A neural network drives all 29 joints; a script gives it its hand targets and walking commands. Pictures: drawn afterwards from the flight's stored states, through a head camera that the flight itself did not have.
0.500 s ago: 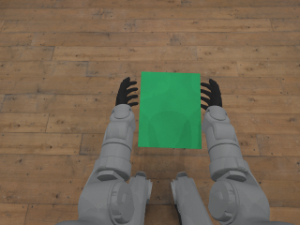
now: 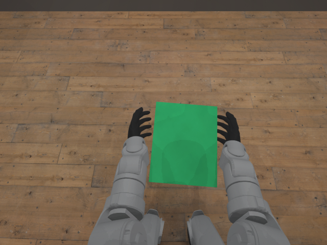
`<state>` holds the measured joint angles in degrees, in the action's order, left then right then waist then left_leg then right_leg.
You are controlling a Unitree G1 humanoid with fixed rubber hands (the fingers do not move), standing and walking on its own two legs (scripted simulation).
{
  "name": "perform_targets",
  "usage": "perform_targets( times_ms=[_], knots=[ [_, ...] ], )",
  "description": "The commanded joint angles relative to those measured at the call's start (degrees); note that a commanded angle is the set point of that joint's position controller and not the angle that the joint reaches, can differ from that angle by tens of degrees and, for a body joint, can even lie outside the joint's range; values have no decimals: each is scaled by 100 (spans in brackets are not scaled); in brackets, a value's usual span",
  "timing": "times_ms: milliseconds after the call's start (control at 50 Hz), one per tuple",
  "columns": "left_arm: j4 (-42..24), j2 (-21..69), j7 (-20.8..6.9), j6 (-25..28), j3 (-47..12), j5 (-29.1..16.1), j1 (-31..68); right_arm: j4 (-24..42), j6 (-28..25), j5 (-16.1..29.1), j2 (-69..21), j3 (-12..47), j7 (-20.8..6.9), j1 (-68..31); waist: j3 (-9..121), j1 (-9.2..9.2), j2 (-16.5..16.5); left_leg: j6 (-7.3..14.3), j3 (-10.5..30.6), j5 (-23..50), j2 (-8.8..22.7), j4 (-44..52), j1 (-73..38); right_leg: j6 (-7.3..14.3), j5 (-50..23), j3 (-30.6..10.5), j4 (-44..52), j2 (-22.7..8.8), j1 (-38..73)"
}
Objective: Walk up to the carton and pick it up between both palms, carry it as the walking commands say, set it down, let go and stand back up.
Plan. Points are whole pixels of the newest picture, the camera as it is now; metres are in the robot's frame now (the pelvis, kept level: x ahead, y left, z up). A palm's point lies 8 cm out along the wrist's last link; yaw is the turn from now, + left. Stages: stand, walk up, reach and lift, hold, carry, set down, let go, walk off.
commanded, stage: reach and lift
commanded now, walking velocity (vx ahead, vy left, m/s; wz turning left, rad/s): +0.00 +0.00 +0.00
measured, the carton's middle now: (180, 147) +0.39 -0.01 -0.13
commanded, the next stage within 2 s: none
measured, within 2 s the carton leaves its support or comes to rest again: neither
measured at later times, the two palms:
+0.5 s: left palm (127, 133) +0.36 +0.12 +0.03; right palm (239, 141) +0.36 -0.13 +0.02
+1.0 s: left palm (123, 127) +0.35 +0.11 +0.11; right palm (260, 135) +0.34 -0.14 +0.10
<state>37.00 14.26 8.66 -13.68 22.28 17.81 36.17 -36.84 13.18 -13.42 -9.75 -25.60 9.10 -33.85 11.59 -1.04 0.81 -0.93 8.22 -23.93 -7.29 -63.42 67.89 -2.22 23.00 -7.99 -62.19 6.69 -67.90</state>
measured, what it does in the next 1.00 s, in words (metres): rises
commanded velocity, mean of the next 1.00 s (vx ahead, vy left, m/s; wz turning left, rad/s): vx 0.00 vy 0.00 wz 0.00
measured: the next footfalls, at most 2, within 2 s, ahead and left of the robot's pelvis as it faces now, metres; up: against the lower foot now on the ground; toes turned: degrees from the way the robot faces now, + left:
none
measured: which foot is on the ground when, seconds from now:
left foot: down 0.00-1.00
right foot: down 0.00-1.00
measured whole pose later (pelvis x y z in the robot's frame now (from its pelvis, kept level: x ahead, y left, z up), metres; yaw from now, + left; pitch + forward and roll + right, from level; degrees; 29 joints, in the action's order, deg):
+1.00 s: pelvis +0.02 -0.01 +0.09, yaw +1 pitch +5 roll +0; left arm 33.3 12.7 3.8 -25.1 18.2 19.0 26.6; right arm -31.1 25.2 -15.3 -11.3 -20.1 6.6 -23.2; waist 3.9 -1.2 0.5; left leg -0.8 9.7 -12.8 -4.1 -30.2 22.0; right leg 0.0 12.2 -8.4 -30.2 4.5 -22.5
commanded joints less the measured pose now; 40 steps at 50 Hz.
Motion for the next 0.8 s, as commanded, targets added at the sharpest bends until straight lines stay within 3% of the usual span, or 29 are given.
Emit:
perform_targets(
  times_ms=[0, 80, 100, 360, 500, 640, 680, 700, 780],
  knots=[
    [602, 5477, -1567, 82, -3053, -621, 2481, -115, -128, 554, -5918, 3562, -1670, -3528, 3520, 15, 35, -110, -494, 1978, -130, 943, -2699, 7, -1780, 630, 814, 227, 2615],
    [475, 5446, -1580, 144, -3156, -673, 2353, -129, -170, 532, -5932, 3624, -1677, -3227, 3421, 66, 70, -102, -429, 2230, -80, 1141, -3018, 21, -2003, 580, 1029, 210, 2843],
    [540, 5442, -1580, 129, -3124, -614, 2217, -115, -183, 547, -5911, 3653, -1681, -3181, 3314, -3, 24, -101, -443, 2223, -81, 1228, -3048, 22, -2020, 562, 1127, 198, 2943],
    [533, 5607, -1697, 38, -3092, -546, 1456, 181, -121, 425, -5868, 3732, -1706, -2654, 2621, -9, -46, -39, -346, 2589, 20, 2190, -3971, 49, -2365, 477, 2061, 92, 3979],
    [445, 5719, -1767, -81, -3073, -559, 1440, 271, 0, 358, -5843, 3673, -1787, -2576, 2299, 116, -26, -34, -327, 2509, 79, 2610, -4389, 109, -2319, 462, 2468, 44, 4372],
    [207, 5801, -1835, -333, -3201, -650, 1416, 410, 270, 500, -6023, 3869, -1892, -2550, 2249, -14, -48, 4, -343, 2488, 110, 2986, -4838, 107, -2369, 457, 2808, -12, 4978],
    [235, 5782, -1856, -429, -3186, -668, 1433, 375, 377, 494, -5986, 3838, -1893, -2512, 2070, 24, 3, 31, -333, 2274, 139, 3108, -4945, 104, -2189, 451, 2945, -46, 5034],
    [227, 5798, -1856, -482, -3133, -634, 1348, 414, 420, 519, -6046, 3859, -1895, -2546, 1965, -61, 1, 54, -335, 2239, 122, 3159, -4949, 104, -2160, 441, 2993, -67, 5110],
    [194, 5770, -1893, -668, -3096, -696, 1370, 466, 634, 588, -6045, 3871, -1897, -2566, 1746, -37, 91, 78, -310, 2139, 159, 3354, -5154, 101, -2088, 405, 3204, -97, 5330]
  ],
)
